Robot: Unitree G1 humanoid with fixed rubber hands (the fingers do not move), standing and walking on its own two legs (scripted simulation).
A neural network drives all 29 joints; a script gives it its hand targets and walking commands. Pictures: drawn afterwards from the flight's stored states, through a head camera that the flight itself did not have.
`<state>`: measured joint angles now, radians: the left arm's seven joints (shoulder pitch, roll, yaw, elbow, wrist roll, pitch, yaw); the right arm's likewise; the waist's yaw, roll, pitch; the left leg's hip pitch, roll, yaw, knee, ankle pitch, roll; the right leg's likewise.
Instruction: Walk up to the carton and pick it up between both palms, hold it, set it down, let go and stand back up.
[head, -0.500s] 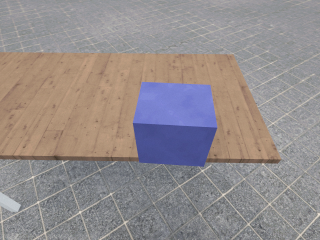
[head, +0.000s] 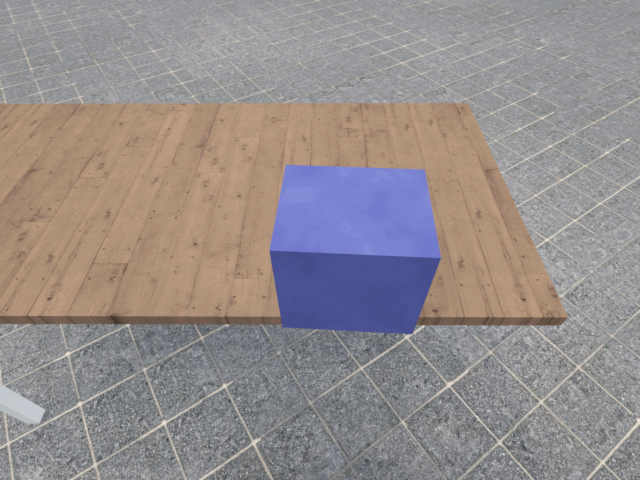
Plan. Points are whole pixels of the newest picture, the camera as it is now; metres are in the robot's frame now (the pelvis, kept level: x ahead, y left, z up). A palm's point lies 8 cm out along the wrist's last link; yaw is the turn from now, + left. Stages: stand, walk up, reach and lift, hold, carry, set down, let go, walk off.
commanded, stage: walk up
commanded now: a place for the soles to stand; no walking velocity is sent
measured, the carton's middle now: (350, 251) +0.41 -0.02 +0.03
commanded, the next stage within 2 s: reach and lift in 0.80 s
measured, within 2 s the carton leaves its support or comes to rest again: neither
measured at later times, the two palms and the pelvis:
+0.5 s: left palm out of the picture +0.03 +0.24 -0.14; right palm out of the picture +0.05 -0.22 -0.14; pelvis +0.02 +0.01 +0.00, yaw +1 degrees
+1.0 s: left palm out of the picture +0.14 +0.26 -0.16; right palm out of the picture +0.12 -0.23 -0.16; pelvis -0.03 +0.00 -0.04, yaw -3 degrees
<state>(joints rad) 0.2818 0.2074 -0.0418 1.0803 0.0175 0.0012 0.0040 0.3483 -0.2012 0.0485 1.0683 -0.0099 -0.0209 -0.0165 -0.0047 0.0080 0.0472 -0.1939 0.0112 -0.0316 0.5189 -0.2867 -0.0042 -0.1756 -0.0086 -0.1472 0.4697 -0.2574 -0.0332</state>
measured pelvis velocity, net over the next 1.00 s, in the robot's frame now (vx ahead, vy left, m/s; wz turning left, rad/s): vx -0.03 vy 0.00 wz -0.05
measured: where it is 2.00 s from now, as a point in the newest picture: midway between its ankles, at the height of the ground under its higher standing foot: outside the picture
